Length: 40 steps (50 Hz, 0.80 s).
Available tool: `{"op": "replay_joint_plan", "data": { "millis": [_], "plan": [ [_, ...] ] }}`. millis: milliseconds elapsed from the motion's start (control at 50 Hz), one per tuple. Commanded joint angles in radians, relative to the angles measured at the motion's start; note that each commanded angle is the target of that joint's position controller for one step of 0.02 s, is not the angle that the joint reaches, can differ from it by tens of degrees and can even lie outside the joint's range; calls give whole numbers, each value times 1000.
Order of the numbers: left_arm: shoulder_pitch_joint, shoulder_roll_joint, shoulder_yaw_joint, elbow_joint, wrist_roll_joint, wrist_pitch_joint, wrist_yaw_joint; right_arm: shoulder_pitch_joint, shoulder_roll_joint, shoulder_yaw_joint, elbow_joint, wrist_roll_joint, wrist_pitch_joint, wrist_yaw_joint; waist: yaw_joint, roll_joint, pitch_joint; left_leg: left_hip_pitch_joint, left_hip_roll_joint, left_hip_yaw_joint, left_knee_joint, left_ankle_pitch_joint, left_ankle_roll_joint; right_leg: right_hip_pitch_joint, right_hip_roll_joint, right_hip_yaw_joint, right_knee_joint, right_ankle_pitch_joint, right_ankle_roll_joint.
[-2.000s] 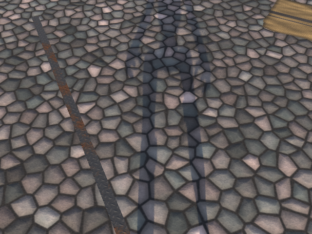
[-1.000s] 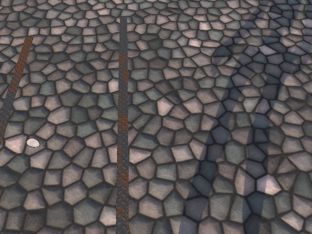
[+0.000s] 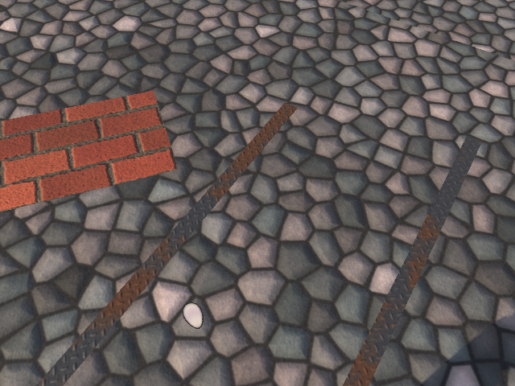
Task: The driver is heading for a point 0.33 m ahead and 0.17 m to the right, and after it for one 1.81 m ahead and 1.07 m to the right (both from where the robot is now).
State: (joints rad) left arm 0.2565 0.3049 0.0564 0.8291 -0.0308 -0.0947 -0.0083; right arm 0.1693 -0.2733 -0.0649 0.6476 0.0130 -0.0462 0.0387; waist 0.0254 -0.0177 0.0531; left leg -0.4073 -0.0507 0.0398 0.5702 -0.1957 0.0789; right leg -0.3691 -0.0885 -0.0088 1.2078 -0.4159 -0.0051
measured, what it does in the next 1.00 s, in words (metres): walks ahead, turning right: right foot, then left foot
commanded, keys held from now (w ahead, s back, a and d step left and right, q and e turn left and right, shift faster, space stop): w+e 0.28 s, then e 0.72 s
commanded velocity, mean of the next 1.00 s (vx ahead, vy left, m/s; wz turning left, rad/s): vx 0.25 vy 0.00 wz -0.41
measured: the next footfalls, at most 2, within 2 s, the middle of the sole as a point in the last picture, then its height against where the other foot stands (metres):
right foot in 0.44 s outside the picture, level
left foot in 0.92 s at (252, 362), level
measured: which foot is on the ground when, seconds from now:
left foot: down 0.00-0.42, up 0.44-0.90, down 0.92-1.00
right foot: up 0.00-0.42, down 0.44-0.92, up 0.94-1.00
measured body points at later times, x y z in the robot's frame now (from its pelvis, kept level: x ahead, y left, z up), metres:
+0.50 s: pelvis +0.26 -0.06 -0.01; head +0.31 -0.07 +0.43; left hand +0.49 +0.16 -0.11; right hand +0.29 -0.35 -0.13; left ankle +0.10 +0.09 -0.64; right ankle +0.36 -0.15 -0.73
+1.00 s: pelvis +0.38 -0.03 +0.01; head +0.41 -0.03 +0.46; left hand +0.67 +0.12 -0.09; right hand +0.36 -0.35 -0.08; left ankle +0.47 +0.06 -0.73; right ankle +0.33 -0.14 -0.68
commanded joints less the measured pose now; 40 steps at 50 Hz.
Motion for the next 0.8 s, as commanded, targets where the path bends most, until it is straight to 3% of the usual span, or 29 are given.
{"op": "replay_joint_plan", "data": {
  "millis": [20, 60, 120, 220, 280, 340, 380, 400, 420, 440, 460, 480, 500, 520, 540, 560, 600, 660, 720, 760, 800],
  "plan": [
    [-1, 116, 25, -69, 8, -9, -1, 57, -96, -26, -34, -15, -29, -6, -20, 81, -132, 309, 281, -336, -317, 202, 182, -278, -89, 75, -2, 118, -9],
    [36, 87, 23, -49, 7, 19, -1, 53, -101, -28, -13, -18, -49, -9, 1, 79, -117, 247, 271, -259, -371, 258, 184, -245, -88, 69, -37, 172, 7],
    [-27, 65, 20, -63, 9, 37, 6, 85, -113, -32, 28, -28, -64, -21, -16, 58, -55, 244, 261, -150, -415, 309, 164, -332, -72, 97, -139, 301, 29],
    [-128, 38, 14, -90, 8, 25, -12, 99, -119, -28, 63, -28, -65, -38, -60, 67, -11, 303, 238, -6, -442, 289, 98, -340, -14, 86, -416, 556, 19],
    [-208, 13, 1, -127, 11, 21, -31, 142, -130, -32, 98, -21, -57, -44, -99, 56, 28, 394, 270, 32, -434, 321, 87, -372, -4, 50, -524, 566, -1],
    [-246, 9, -2, -173, 26, 15, -57, 138, -147, -35, 111, -14, -26, -60, -99, 65, 33, 467, 287, 79, -310, 611, 65, -358, 34, -26, -600, 466, -24],
    [-179, 43, 14, -183, 29, 13, -71, 116, -178, -42, 101, -6, -5, -77, -57, 116, -43, 500, 284, 92, -170, 907, 36, -247, 96, -81, -604, 365, -52],
    [-84, 75, 29, -166, 27, 15, -71, 98, -189, -45, 93, -4, 4, -86, -9, 134, -96, 493, 274, 100, -51, 999, 16, -141, 132, -97, -614, 334, -70],
    [50, 124, 54, -138, 27, 14, -62, 73, -187, -42, 85, 0, 8, -91, 66, 114, -162, 431, 237, 118, 140, 949, -17, 43, 161, -86, -698, 419, -102],
    [143, 200, 76, -131, 31, 19, -39, 93, -156, -28, 67, -13, -3, -89, 107, -1, -253, 232, 167, 125, 438, 593, -75, 311, 48, 79, -715, 760, -163],
    [104, 285, 79, -156, 47, 24, -23, 258, -15, 13, 47, -65, -24, -63, -33, -267, -391, -169, -22, 43, 825, -501, -148, 685, -233, 490, -598, 1274, -366],
    [133, 232, 69, -190, 50, 28, -25, 239, -114, 6, 60, -33, -44, -42, 52, -136, -606, -225, -32, -174, 959, -504, -141, 757, -293, 677, -692, 1113, -452],
    [65, 187, 61, -209, 41, 36, -24, 118, -158, -6, 30, 5, -45, -39, 69, -58, -490, -272, 26, -186, 920, -409, -120, 655, -238, 547, -737, 967, -397],
    [3, 144, 51, -214, 18, 45, -19, 58, -148, -3, 10, -1, -38, -48, 40, 22, -335, -308, 62, -155, 835, -330, -117, 494, -184, 457, -773, 836, -344],
    [-42, 118, 41, -226, 10, 55, -12, 37, -146, -5, 13, -14, -22, -61, 9, 51, -234, -286, 87, -142, 773, -293, -125, 333, -151, 407, -815, 765, -318],
    [-66, 118, 40, -235, 23, 61, -8, 52, -150, -10, 7, -17, -3, -66, -27, 23, -191, -217, 99, -145, 721, -264, -127, 202, -125, 384, -854, 716, -309],
    [-99, 130, 45, -245, 38, 66, -5, 97, -122, -7, 15, -23, 18, -74, -65, -27, -164, -138, 91, -121, 611, -244, -142, 68, -82, 329, -881, 736, -295],
    [-86, 157, 55, -243, 34, 74, 12, 92, -98, 2, 22, -31, 24, -89, -59, -47, -216, -122, 69, -118, 469, -170, -173, 64, -59, 299, -849, 808, -279],
    [-102, 162, 57, -257, 21, 101, 32, 42, -101, 0, 14, -24, 34, -90, -42, -73, -235, -113, 57, -134, 367, -76, -182, 60, -30, 329, -846, 534, -232],
    [-109, 159, 56, -265, 21, 116, 39, -3, -100, -1, 0, -19, 35, -85, -27, -101, -208, -105, 45, -142, 290, -55, -178, 47, -14, 370, -856, 336, -211],
    [-104, 158, 57, -270, 24, 125, 41, -28, -102, -3, -9, -16, 26, -79, -13, -132, -187, -86, 34, -149, 210, -70, -169, 59, -13, 414, -847, 271, -203]
  ]
}}
Keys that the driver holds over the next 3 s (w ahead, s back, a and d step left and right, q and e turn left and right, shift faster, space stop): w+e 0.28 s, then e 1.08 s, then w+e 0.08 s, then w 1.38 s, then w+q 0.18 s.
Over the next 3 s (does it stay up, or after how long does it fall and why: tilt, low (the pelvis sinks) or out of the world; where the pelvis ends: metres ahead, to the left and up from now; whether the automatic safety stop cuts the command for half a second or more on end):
stays up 0.85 -0.59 0.01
